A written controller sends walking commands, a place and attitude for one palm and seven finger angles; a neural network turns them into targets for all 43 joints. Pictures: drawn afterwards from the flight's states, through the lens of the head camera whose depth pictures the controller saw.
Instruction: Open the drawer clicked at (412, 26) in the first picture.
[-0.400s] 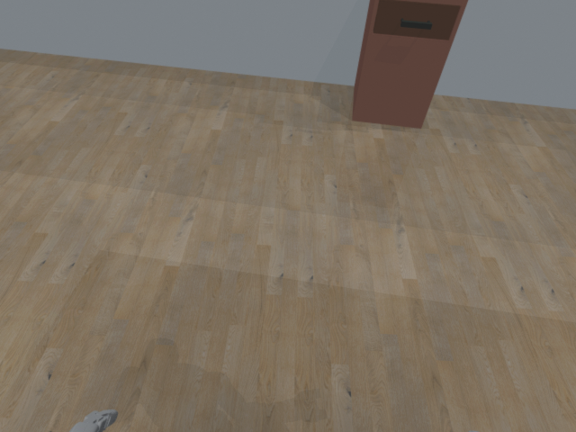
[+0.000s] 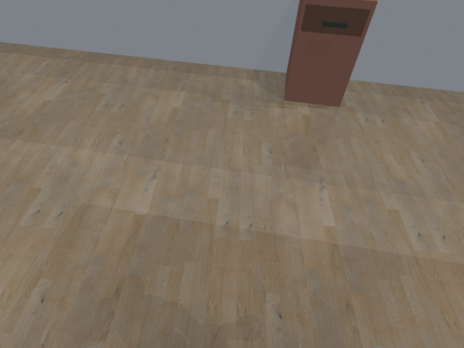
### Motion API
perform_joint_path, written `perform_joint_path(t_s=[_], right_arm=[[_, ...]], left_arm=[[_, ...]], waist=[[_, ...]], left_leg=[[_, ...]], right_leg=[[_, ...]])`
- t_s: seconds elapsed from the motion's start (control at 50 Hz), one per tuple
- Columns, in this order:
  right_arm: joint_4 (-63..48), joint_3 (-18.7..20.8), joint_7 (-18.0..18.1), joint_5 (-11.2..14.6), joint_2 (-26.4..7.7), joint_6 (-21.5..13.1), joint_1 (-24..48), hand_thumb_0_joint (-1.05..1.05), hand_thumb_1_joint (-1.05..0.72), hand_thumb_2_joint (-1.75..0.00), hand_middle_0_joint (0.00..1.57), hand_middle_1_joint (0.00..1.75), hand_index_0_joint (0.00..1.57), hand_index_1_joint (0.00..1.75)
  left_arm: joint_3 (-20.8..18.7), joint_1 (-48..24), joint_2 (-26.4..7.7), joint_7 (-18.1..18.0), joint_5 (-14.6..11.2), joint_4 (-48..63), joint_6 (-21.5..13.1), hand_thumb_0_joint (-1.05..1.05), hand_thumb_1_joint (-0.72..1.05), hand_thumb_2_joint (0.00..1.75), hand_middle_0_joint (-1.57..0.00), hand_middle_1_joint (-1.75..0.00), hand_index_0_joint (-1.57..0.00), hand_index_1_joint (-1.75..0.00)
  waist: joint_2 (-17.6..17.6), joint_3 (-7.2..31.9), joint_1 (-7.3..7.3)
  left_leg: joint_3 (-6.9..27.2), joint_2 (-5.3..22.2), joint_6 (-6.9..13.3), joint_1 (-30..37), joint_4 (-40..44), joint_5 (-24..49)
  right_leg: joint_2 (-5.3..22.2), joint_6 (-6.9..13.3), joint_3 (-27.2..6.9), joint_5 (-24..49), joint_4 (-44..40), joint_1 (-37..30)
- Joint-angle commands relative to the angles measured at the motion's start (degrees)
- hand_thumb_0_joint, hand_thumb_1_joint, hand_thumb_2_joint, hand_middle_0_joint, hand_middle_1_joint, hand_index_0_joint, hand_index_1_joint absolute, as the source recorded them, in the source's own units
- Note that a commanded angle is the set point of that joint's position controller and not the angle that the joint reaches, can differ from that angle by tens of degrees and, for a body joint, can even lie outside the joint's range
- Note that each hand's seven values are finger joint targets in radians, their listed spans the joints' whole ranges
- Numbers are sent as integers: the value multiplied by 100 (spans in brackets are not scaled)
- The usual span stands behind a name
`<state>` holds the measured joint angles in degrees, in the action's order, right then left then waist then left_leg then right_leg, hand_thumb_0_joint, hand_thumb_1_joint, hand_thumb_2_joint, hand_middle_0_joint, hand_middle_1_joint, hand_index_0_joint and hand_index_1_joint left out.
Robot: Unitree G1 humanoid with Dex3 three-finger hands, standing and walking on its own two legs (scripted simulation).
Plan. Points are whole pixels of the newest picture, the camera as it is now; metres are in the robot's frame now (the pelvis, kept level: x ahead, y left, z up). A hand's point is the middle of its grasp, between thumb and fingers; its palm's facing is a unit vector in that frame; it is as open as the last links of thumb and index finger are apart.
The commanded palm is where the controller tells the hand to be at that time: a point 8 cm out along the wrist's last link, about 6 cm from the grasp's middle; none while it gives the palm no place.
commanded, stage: stand and wait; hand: left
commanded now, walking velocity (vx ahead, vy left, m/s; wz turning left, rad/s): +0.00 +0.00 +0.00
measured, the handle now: (334, 23) +1.98 -0.54 -0.16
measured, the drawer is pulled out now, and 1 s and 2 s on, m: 0.00 0.00 0.00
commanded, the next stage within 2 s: look at it before walking up in 0.58 s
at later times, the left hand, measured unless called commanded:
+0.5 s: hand out of the picture +0.05 +0.24 -0.15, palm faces -0.04 -0.94 -0.33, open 7.4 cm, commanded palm none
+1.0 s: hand out of the picture +0.05 +0.23 -0.15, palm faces -0.04 -0.94 -0.33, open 7.4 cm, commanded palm none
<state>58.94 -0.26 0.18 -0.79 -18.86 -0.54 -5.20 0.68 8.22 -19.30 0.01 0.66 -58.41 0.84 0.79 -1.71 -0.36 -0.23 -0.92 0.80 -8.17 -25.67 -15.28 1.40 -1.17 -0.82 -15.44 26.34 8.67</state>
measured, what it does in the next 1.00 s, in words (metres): stands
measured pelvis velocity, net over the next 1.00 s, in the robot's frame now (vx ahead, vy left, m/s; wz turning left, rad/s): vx -0.02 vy -0.01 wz -0.01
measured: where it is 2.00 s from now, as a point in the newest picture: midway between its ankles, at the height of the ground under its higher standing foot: outside the picture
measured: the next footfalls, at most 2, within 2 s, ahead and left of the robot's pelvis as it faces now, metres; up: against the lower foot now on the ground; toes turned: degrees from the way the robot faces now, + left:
none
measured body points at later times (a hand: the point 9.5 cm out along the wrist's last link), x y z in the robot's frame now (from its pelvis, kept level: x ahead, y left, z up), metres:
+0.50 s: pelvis -0.03 -0.01 +0.00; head -0.03 -0.01 +0.45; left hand +0.05 +0.28 -0.13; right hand +0.04 -0.31 -0.13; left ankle -0.01 +0.11 -0.74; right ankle -0.01 -0.13 -0.74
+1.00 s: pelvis -0.02 -0.01 +0.00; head -0.02 -0.01 +0.45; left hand +0.05 +0.28 -0.13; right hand +0.05 -0.31 -0.13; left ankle -0.01 +0.11 -0.74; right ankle -0.01 -0.13 -0.74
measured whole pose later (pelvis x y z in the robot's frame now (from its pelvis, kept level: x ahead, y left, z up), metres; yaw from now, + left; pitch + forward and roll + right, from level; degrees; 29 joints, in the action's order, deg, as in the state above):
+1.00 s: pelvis -0.02 -0.01 +0.00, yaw +0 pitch -2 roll +0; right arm 64.2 -0.3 -0.2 -0.5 -19.2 -0.7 -6.9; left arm 0.7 8.1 -19.6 0.2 0.7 -62.6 0.1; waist 0.5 -2.2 0.0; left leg -0.1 0.2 -0.2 -8.1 -21.7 -11.2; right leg 0.3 -0.3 -0.7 -11.1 22.1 8.6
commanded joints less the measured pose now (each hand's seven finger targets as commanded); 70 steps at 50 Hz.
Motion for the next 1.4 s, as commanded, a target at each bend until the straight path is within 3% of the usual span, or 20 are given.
perform_joint_path(t_s=[0.0,0.2,0.56,0.78,0.9,1.22,1.26,1.28,1.32,1.38], right_arm=[[-367,290,80,15,-1222,-141,312,0,-90,-90,20,30,20,30],[-86,262,55,27,-1247,-118,213,0,-90,-90,20,30,20,30],[121,249,30,21,-1234,-123,64,0,-90,-90,20,30,20,30],[133,251,39,37,-1253,-142,67,0,-90,-90,20,30,20,30],[139,251,39,32,-1251,-133,86,0,-90,-90,20,30,20,30],[138,241,44,36,-1276,-142,155,0,-90,-90,20,30,20,30],[250,111,33,-6,-699,-62,-146,0,-90,-90,20,30,20,30],[253,106,27,-18,-577,-20,-320,0,-90,-90,20,30,20,30],[185,171,20,-47,-645,33,-404,0,-90,-90,20,30,20,30],[-1,299,26,-49,-830,40,-553,0,-90,-90,20,30,20,30]], left_arm=[[-285,-352,-1210,-84,-10,384,-194,0,90,90,-20,-30,-20,-30],[-261,-316,-1246,-65,-12,144,-211,0,90,90,-20,-30,-20,-30],[-252,-312,-1226,-56,-4,21,-225,0,90,90,-20,-30,-20,-30],[-250,-269,-1206,-64,-4,2,-239,0,90,90,-20,-30,-20,-30],[-244,-297,-1208,-60,1,-24,-233,0,90,90,-20,-30,-20,-30],[-245,-270,-1220,-59,2,-52,-246,0,90,90,-20,-30,-20,-30],[-141,24,-662,-68,-5,-159,-138,0,90,90,-20,-30,-20,-30],[-137,186,-545,-57,15,-170,-74,0,90,90,-20,-30,-20,-30],[-197,265,-595,16,44,-51,2,0,90,90,-20,-30,-20,-30],[-305,425,-605,101,67,180,25,0,90,90,-20,-30,-20,-30]], waist=[[-80,520,46],[9,237,47],[-7,119,40],[-78,310,36],[-102,200,44],[-41,348,40],[-42,344,38],[-67,345,47],[-48,-100,32],[-235,-525,45]], left_leg=[[492,705,150,88,461,1459],[542,700,113,-26,677,760],[617,707,82,-131,796,497],[608,770,84,28,780,860],[602,774,77,4,836,767],[577,786,77,181,830,1049],[373,773,-33,208,677,531],[308,776,-43,219,610,-3],[317,800,9,-129,658,-1172],[520,1021,169,-289,692,-2091]], right_leg=[[533,296,-433,1448,-375,-118],[543,304,-583,738,-719,75],[539,304,-672,200,-931,231],[523,295,-600,753,-827,88],[517,283,-598,677,-861,138],[539,283,-589,1012,-849,22],[461,225,-635,488,-792,138],[401,236,-684,-66,-725,284],[275,299,-823,-1103,-726,715],[33,386,-865,-1655,-311,1369]])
